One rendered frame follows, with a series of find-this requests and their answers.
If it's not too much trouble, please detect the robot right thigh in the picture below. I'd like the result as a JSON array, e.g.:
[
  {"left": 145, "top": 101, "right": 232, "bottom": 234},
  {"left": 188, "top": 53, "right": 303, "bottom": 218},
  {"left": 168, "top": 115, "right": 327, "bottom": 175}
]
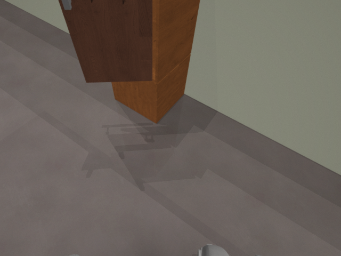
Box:
[{"left": 197, "top": 245, "right": 229, "bottom": 256}]

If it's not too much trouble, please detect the cupboard door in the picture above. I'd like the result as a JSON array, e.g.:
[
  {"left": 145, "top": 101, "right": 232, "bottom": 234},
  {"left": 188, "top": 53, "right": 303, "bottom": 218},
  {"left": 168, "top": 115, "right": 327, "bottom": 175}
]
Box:
[{"left": 59, "top": 0, "right": 152, "bottom": 83}]

